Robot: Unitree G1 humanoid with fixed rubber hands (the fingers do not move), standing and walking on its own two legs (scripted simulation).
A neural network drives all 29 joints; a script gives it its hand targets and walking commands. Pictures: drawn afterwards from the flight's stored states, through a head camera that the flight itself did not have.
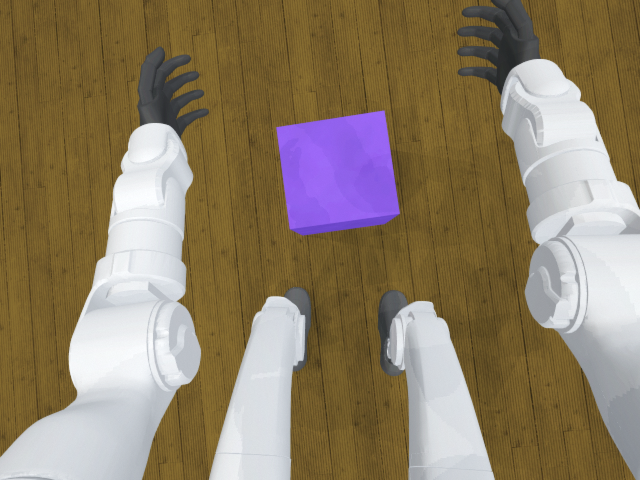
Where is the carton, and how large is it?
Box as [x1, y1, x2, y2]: [276, 111, 399, 234]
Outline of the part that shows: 384,111 276,127 290,229 301,234 309,234 385,223 399,213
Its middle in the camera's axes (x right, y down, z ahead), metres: +0.04 -0.12 +0.86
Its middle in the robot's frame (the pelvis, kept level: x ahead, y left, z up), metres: +0.50 +0.03 -0.51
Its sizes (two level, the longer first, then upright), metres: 0.210 0.200 0.250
